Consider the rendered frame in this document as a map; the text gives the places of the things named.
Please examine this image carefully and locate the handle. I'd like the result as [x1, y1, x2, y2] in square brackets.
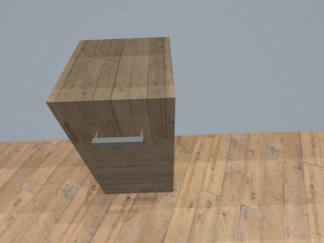
[92, 130, 144, 147]

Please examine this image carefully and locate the cabinet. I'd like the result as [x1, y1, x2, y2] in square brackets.
[46, 37, 175, 194]

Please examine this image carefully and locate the drawer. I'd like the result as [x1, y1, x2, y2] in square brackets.
[65, 117, 169, 143]

